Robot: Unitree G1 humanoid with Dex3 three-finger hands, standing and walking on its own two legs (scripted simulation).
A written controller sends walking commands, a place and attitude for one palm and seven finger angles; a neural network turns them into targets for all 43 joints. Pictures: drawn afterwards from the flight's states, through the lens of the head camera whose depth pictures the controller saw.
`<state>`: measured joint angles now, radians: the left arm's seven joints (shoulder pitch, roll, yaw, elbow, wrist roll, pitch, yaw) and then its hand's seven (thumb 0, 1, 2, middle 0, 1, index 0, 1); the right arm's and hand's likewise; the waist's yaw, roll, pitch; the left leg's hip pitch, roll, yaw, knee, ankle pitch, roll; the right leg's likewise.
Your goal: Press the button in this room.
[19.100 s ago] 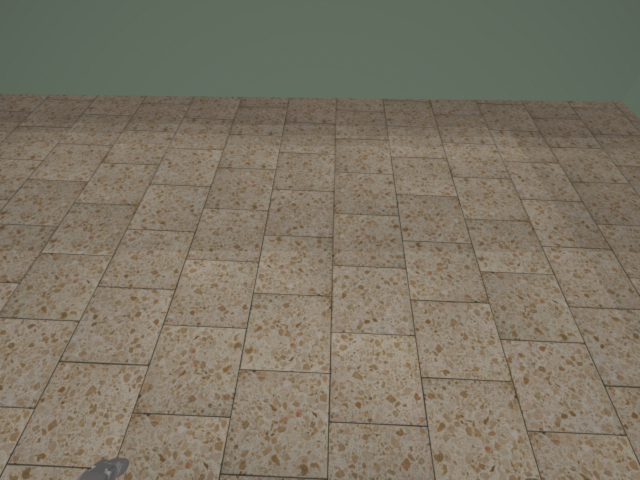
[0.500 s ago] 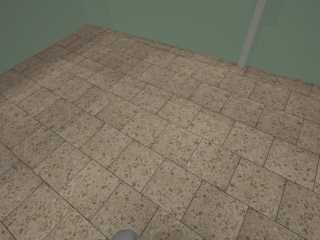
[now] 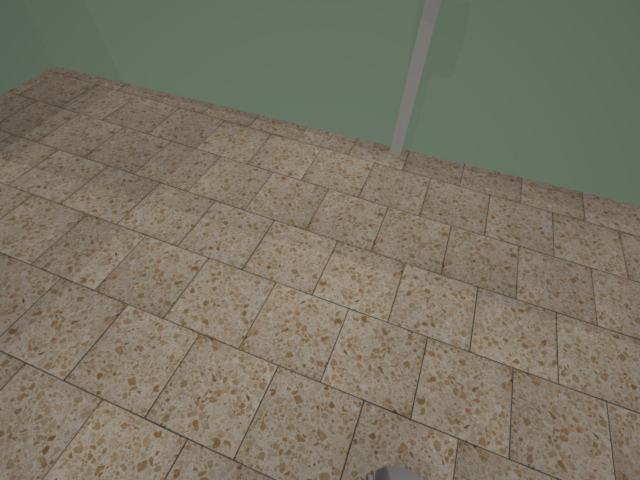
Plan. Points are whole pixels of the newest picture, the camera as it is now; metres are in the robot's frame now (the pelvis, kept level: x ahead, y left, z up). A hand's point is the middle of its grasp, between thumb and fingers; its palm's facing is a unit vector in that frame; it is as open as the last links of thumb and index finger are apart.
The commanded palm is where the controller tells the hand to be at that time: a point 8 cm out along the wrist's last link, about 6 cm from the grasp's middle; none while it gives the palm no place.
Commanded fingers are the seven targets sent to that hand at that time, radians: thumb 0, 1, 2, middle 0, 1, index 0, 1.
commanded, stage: turn or walk to find it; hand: left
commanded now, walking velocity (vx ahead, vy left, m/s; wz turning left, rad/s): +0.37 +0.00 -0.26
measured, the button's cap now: out of the picture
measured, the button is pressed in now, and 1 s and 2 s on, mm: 0 0 0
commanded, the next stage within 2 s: stand and wait in 1.32 s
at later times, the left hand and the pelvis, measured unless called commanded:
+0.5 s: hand (276, 363) +0.33 +0.09 -0.16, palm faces -0.10 -0.97 -0.23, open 7.0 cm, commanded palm none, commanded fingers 0.00 0.90 0.90 -0.20 -0.30 -0.20 -0.30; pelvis +0.20 -0.08 -0.01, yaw -7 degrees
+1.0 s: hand (260, 338) +0.38 +0.13 -0.18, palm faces -0.07 -0.99 -0.14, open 7.4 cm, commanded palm none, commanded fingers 0.00 0.90 0.90 -0.20 -0.30 -0.20 -0.30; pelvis +0.41 -0.04 -0.01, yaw -8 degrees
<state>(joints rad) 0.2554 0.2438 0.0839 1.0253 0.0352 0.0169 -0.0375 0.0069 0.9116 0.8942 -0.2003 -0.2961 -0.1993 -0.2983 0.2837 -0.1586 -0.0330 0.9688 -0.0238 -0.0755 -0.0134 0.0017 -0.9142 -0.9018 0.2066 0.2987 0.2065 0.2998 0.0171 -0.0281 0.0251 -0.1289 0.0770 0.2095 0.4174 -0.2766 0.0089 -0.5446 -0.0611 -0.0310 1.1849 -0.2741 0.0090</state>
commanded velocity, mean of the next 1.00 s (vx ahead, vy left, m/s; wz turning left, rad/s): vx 0.38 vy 0.00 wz -0.07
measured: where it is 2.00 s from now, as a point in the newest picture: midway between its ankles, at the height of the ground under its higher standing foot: (362, 336)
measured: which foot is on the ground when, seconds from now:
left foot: down 0.00-0.30, up 0.32-0.82, down 0.84-1.00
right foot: up 0.00-0.26, down 0.28-0.86, up 0.88-1.00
